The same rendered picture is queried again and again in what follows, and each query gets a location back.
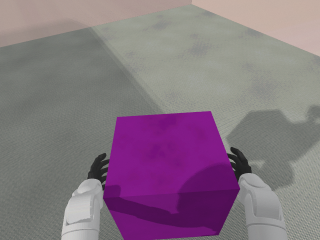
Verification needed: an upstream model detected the right robot hand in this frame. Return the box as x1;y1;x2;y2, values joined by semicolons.
227;147;252;182

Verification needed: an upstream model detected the carton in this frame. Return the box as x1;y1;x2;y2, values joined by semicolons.
103;111;240;240

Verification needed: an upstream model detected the right robot forearm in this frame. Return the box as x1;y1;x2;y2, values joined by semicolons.
238;173;288;240

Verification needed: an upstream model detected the left robot hand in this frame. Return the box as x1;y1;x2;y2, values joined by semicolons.
87;153;110;191

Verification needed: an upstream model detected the left robot forearm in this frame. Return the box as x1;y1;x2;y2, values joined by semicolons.
61;178;103;240

